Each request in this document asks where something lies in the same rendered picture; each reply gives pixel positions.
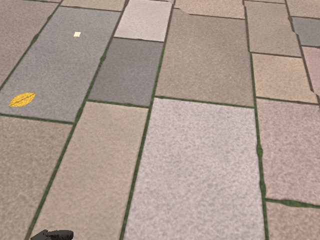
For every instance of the robot left hand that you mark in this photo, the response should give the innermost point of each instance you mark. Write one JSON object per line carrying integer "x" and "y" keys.
{"x": 54, "y": 235}

